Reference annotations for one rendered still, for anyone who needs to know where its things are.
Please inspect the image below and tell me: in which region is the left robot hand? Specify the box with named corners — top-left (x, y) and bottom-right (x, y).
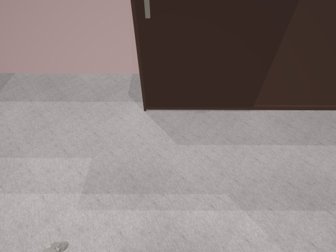
top-left (42, 241), bottom-right (69, 252)

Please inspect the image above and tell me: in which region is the wardrobe door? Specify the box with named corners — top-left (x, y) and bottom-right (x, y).
top-left (134, 0), bottom-right (299, 108)
top-left (255, 0), bottom-right (336, 105)

